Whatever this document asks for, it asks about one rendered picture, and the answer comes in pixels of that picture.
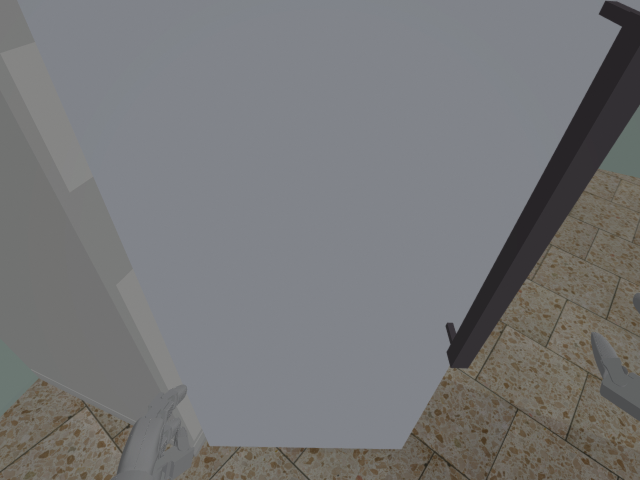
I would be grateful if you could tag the right robot hand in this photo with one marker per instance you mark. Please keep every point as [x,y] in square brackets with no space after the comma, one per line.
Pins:
[617,387]

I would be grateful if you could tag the handle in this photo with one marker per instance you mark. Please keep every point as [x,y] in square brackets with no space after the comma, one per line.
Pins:
[610,102]

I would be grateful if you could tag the fridge door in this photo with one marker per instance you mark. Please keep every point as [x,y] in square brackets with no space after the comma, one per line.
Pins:
[308,191]

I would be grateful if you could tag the left robot hand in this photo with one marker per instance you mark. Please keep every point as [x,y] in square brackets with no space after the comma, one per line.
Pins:
[145,446]

